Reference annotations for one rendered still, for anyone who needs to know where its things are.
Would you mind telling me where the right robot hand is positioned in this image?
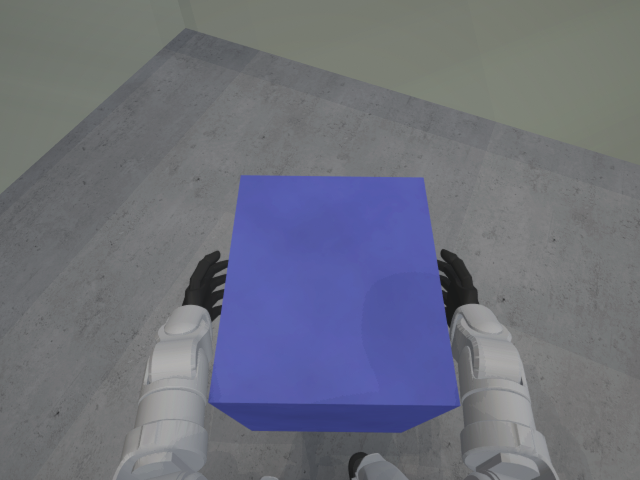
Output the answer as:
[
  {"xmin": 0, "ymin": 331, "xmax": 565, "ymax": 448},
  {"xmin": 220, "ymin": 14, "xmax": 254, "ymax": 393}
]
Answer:
[{"xmin": 437, "ymin": 249, "xmax": 479, "ymax": 328}]

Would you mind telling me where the left robot forearm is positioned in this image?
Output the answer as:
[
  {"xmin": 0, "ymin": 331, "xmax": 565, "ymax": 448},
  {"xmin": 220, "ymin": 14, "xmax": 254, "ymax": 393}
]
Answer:
[{"xmin": 112, "ymin": 305, "xmax": 213, "ymax": 480}]

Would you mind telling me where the right robot forearm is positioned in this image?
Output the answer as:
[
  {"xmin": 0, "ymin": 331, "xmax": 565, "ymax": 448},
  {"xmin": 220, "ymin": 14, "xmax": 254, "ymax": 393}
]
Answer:
[{"xmin": 449, "ymin": 304, "xmax": 559, "ymax": 480}]

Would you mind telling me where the right robot foot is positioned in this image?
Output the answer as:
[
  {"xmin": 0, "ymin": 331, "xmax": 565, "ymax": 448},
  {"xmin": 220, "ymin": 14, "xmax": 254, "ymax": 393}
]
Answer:
[{"xmin": 348, "ymin": 452, "xmax": 368, "ymax": 480}]

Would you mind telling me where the carton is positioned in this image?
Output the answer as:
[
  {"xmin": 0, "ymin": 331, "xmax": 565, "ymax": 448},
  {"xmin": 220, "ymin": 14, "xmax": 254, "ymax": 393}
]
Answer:
[{"xmin": 208, "ymin": 175, "xmax": 461, "ymax": 433}]

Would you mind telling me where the robot right shin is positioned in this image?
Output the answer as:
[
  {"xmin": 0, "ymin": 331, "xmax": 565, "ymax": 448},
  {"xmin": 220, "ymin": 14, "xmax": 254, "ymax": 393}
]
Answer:
[{"xmin": 356, "ymin": 453, "xmax": 386, "ymax": 472}]

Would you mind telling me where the left robot hand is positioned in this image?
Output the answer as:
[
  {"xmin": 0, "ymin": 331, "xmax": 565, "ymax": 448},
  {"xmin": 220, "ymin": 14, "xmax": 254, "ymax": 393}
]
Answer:
[{"xmin": 182, "ymin": 251, "xmax": 228, "ymax": 322}]

